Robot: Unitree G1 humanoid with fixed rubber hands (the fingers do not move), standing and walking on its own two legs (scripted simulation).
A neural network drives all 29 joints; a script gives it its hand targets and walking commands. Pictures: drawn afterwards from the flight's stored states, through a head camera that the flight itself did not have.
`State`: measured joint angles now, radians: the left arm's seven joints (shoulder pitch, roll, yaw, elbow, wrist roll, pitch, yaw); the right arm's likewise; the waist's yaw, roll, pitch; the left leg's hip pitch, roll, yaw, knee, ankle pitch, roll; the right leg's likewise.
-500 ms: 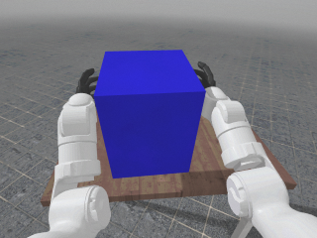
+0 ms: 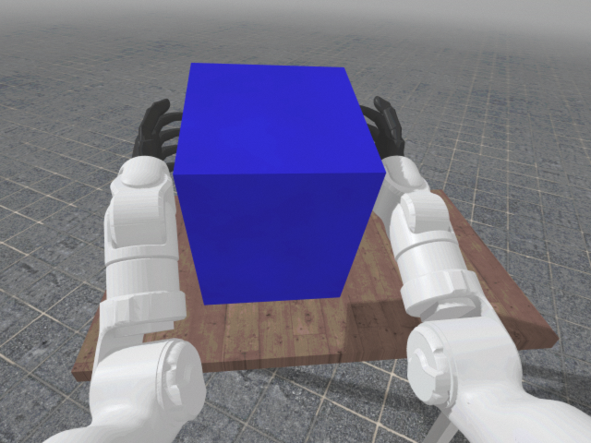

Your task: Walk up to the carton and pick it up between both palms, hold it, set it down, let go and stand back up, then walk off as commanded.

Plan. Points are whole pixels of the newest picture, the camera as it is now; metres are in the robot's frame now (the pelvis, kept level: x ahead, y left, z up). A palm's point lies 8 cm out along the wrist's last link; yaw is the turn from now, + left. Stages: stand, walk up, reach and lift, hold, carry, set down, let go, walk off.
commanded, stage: set down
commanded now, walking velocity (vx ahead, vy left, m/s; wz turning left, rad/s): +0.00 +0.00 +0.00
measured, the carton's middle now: (271, 190) +0.40 +0.02 +0.21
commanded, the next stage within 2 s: none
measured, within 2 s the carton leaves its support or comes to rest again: neither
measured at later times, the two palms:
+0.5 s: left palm (159, 201) +0.36 +0.16 +0.22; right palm (384, 184) +0.38 -0.13 +0.23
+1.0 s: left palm (175, 218) +0.38 +0.15 +0.18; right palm (377, 193) +0.41 -0.14 +0.19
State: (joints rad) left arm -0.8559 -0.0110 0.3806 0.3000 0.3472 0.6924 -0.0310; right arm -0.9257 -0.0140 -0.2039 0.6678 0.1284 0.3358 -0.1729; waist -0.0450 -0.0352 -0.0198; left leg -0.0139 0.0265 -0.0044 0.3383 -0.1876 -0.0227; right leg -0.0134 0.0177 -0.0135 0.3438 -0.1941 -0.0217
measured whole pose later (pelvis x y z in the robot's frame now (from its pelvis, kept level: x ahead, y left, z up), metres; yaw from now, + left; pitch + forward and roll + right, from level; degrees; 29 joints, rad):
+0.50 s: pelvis -0.01 +0.00 +0.00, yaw +1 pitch -10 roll +0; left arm -0.73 -0.08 0.38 0.22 0.35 0.64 -0.01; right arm -0.85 0.00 -0.21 0.72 0.04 0.15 -0.08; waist -0.05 -0.03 0.05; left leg 0.02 0.03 -0.01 0.34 -0.18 -0.03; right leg 0.03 0.02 -0.02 0.34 -0.19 -0.02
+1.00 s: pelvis +0.01 -0.01 +0.00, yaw +1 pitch -9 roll +0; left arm -0.68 -0.11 0.38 0.28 0.35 0.57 0.04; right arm -0.85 -0.03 -0.18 0.83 0.03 0.05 -0.06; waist -0.04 -0.03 0.08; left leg 0.02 0.03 -0.01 0.32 -0.19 -0.04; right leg 0.02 0.02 -0.03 0.34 -0.21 -0.02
